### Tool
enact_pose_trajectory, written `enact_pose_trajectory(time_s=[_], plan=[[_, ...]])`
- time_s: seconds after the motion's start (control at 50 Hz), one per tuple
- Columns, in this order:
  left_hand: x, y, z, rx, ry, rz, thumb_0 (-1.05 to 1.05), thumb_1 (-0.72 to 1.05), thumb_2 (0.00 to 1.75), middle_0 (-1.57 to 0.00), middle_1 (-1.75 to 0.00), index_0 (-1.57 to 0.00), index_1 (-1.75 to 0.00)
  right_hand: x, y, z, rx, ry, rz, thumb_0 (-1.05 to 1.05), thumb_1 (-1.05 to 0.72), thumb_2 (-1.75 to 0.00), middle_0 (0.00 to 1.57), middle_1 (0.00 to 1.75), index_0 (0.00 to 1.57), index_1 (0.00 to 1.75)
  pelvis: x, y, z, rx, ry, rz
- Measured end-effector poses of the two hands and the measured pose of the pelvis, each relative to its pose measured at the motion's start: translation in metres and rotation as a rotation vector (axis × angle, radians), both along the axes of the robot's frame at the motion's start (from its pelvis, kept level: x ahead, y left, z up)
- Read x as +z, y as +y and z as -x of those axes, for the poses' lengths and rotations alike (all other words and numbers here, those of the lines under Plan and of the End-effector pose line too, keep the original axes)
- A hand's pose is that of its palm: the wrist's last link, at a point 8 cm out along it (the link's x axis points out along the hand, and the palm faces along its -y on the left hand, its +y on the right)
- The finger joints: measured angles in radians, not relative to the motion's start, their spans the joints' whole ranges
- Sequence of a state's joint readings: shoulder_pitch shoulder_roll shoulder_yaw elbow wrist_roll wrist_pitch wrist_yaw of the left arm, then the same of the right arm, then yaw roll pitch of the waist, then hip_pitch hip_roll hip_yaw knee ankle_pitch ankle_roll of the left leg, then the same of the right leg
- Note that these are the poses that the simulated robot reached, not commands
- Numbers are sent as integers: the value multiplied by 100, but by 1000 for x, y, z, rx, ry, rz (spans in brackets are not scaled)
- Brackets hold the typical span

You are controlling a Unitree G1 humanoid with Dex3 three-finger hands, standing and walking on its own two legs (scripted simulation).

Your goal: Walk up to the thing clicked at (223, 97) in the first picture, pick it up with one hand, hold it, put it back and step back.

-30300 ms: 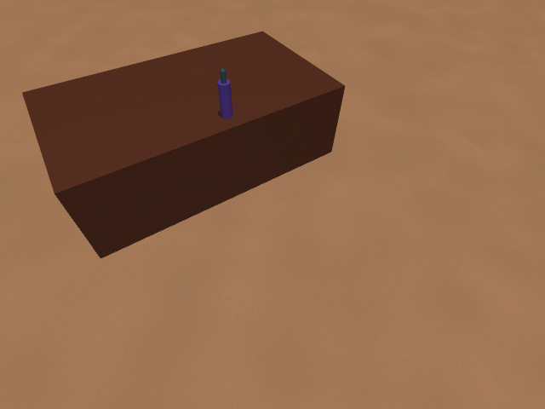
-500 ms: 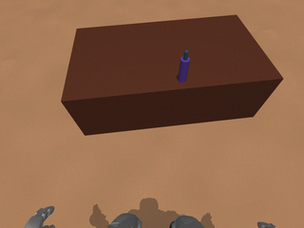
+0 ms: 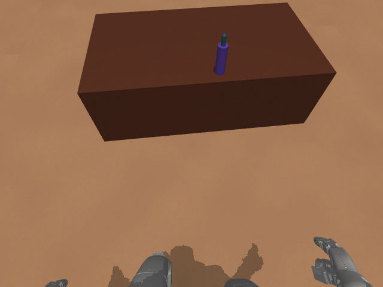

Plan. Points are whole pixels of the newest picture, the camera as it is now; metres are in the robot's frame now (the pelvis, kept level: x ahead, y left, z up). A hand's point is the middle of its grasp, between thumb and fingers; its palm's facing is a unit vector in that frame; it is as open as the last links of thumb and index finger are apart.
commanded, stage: step back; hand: right
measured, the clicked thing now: (221, 54) +1.07 -0.15 -0.23
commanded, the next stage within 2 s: stand in 1.12 s
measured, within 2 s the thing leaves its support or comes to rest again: neither
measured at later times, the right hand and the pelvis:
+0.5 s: hand out of the picture +0.00 -0.25 -0.13, palm faces -0.07 +0.93 -0.36, open 7.4 cm; pelvis -0.05 +0.01 +0.01, yaw +3 degrees
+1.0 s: hand out of the picture +0.11 -0.22 -0.14, palm faces -0.11 +0.93 -0.36, open 7.4 cm; pelvis +0.00 +0.02 +0.01, yaw +3 degrees
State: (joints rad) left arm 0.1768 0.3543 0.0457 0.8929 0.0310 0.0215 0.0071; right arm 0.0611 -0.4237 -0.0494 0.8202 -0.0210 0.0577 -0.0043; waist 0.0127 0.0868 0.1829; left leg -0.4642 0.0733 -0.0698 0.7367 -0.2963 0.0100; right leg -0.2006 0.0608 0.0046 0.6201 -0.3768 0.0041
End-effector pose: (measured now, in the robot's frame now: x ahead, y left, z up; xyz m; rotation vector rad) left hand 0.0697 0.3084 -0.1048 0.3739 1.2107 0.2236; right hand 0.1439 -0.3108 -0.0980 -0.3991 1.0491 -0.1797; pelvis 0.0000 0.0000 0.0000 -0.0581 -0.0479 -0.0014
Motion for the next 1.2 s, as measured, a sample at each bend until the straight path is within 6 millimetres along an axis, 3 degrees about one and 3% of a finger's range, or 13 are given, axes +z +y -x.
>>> enact_pose_trajectory(time_s=[0.06, 0.12, 0.28, 0.42, 0.56, 0.7, 0.82, 0.98, 1.2], plan=[[11, -3, 32, 18, 10, -13, 1, 90, 89, -20, -30, -21, -30, -2, 2, 27, -21, 31, -34, 0, -91, -90, 20, 30, 20, 30, 6, -4, 12, -21, 3, -56], [20, 2, 52, 42, 6, -32, 1, 90, 89, -20, -30, -21, -30, -5, 2, 56, -29, 64, -52, 0, -91, -90, 20, 30, 20, 30, 10, -3, 24, 0, 10, -77], [17, 33, 72, 75, -90, -46, 1, 89, 89, -20, -30, -21, -30, -17, 15, 125, 0, 206, -26, 1, -91, -90, 20, 30, 20, 30, 2, 11, 54, 78, 7, -78], [12, 32, 85, 77, -39, 13, 1, 90, 89, -20, -30, -20, -30, 4, 26, 148, -27, 173, -37, 1, -91, -90, 20, 30, 21, 30, 15, 12, 56, 59, 1, -72], [9, 9, 72, 51, -18, 22, 1, 90, 89, -20, -30, -20, -30, -1, 2, 136, -52, 147, -34, 1, -90, -90, 20, 30, 21, 30, 11, -3, 48, 42, 5, -66], [18, -11, 61, 80, -70, 28, 1, 90, 89, -20, -30, -21, -30, -4, -4, 100, -17, 154, -36, 1, -91, -90, 20, 30, 20, 30, 16, -9, 30, 62, 6, -64], [15, -1, 55, 96, -47, 23, 1, 90, 89, -20, -30, -21, -30, -4, 7, 66, 20, 137, -34, 1, -91, -90, 20, 30, 20, 30, 15, -1, 16, 73, 7, -57], [-4, 22, 28, 102, -37, 38, 1, 90, 89, -20, -30, -21, -30, -4, 42, 37, 24, 112, -38, 0, -91, -90, 20, 30, 20, 30, 8, 17, 4, 59, 7, -62], [5, 19, 13, 66, -18, 61, 1, 90, 89, -20, -30, -20, -30, 8, 58, 5, 31, 45, -83, 0, -91, -90, 20, 30, 20, 30, 19, 22, -4, 48, 15, -47]])
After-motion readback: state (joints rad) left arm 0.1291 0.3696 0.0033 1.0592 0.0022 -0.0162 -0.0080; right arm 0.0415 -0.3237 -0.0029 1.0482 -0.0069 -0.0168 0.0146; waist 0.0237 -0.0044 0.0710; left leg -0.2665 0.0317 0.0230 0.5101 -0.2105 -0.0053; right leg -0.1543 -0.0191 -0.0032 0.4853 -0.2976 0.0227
